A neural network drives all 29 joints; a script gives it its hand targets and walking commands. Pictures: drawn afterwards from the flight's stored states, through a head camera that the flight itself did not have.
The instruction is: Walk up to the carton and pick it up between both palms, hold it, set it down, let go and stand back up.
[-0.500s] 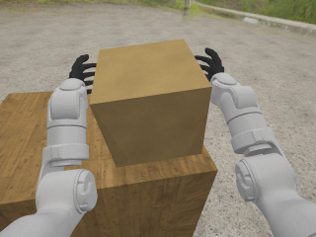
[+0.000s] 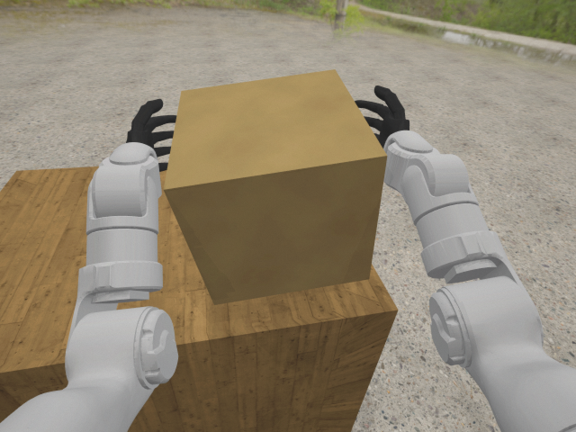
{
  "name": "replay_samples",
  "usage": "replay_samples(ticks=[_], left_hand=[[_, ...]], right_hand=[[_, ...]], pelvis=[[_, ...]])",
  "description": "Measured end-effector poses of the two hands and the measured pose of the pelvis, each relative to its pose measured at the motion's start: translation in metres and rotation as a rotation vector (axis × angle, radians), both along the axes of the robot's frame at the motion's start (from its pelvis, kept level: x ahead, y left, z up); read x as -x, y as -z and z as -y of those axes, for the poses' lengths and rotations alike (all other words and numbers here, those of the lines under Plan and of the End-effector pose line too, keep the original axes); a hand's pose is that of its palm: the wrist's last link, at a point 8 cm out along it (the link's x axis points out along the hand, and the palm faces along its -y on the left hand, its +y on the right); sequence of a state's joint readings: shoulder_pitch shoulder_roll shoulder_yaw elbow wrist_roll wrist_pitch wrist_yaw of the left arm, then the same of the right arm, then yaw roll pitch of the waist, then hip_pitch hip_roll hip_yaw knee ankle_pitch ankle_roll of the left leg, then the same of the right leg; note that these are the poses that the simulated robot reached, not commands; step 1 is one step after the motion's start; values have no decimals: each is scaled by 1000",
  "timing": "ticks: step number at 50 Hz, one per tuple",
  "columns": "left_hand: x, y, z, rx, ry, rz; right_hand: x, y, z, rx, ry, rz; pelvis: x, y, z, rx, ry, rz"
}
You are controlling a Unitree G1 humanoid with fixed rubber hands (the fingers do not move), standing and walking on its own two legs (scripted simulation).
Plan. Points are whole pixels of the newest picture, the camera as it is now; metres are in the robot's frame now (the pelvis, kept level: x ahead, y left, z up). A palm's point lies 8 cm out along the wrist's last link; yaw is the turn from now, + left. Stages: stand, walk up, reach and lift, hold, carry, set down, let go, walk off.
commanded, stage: hold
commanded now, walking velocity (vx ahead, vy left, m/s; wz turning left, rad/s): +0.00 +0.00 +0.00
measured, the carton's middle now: (275, 185) +0.39 -0.01 +0.21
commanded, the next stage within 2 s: none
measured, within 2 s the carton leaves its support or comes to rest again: neither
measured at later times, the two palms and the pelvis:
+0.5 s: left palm (145, 156) +0.37 +0.16 +0.26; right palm (395, 144) +0.37 -0.16 +0.28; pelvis +0.00 +0.00 +0.00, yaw +0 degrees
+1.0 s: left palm (143, 157) +0.37 +0.16 +0.26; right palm (392, 144) +0.37 -0.16 +0.29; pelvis +0.00 +0.00 +0.00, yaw +0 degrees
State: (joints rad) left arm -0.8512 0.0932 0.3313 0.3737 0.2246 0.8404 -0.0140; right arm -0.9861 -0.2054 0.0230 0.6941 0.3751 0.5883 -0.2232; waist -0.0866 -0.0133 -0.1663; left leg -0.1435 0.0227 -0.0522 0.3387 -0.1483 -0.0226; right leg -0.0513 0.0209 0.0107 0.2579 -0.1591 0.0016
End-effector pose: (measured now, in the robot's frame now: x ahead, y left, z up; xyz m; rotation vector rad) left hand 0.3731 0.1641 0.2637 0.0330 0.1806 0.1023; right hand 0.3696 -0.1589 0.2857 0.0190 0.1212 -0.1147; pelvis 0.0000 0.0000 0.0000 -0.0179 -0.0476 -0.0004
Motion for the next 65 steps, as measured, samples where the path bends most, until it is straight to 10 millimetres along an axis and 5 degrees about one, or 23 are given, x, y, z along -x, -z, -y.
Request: replay_samples(ticks=[65], left_hand=[[0,1,3,-5,5,-2]], right_hand=[[1,2,3,0,4,-7]], pelvis=[[0,0,0,0,0,-5]])
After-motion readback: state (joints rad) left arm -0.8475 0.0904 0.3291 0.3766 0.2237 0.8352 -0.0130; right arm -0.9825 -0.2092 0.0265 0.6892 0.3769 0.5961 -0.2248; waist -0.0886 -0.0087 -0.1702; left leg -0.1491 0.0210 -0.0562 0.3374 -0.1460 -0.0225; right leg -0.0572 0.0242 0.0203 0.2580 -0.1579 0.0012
